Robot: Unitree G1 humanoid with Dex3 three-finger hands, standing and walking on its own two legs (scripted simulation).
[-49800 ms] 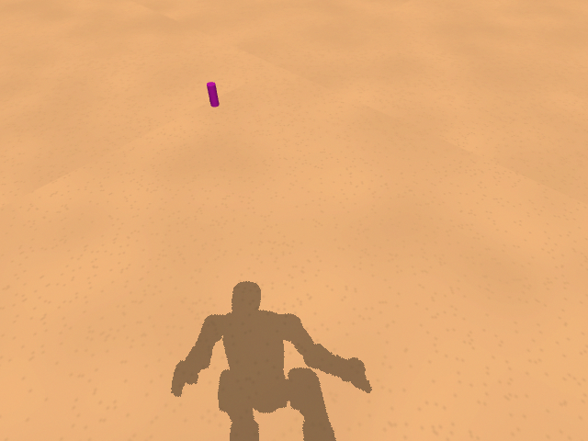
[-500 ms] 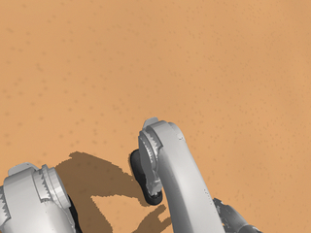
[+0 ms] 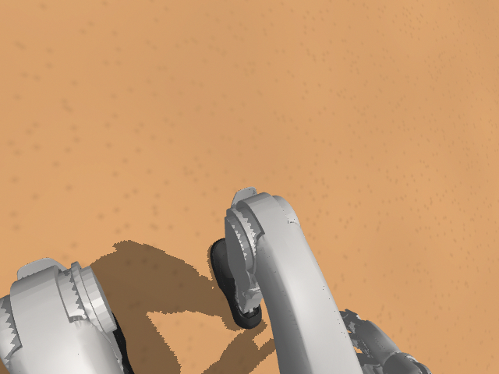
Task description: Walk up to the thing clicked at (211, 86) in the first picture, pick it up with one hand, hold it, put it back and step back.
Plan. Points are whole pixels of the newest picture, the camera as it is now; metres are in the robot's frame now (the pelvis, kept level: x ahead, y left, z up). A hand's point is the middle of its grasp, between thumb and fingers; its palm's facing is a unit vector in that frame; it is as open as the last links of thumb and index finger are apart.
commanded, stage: open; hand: left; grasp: from above
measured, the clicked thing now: out of the picture +0.51 +0.34 -0.25
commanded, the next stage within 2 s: withdraw in 0.06 s
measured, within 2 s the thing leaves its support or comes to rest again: neither
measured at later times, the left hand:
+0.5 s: hand out of the picture +0.51 +0.37 -0.13, palm faces -0.33 -0.06 -0.94, open 14.1 cm
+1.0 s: hand out of the picture +0.49 +0.35 -0.06, palm faces -0.46 -0.09 -0.88, open 13.2 cm
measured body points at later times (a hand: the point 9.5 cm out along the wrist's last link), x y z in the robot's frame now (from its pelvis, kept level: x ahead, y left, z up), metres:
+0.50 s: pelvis +0.00 +0.00 +0.01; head +0.26 +0.11 +0.36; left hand +0.53 +0.37 -0.08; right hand +0.06 -0.27 -0.06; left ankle +0.06 +0.12 -0.28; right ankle +0.12 -0.14 -0.28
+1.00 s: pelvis -0.02 +0.00 +0.06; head +0.22 +0.11 +0.42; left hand +0.51 +0.35 -0.01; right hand +0.05 -0.28 -0.02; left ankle +0.06 +0.12 -0.28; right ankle +0.12 -0.14 -0.28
